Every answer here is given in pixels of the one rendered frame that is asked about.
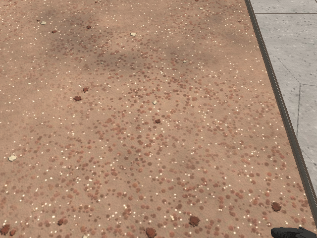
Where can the robot right hand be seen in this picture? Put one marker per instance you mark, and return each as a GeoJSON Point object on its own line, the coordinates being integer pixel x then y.
{"type": "Point", "coordinates": [289, 232]}

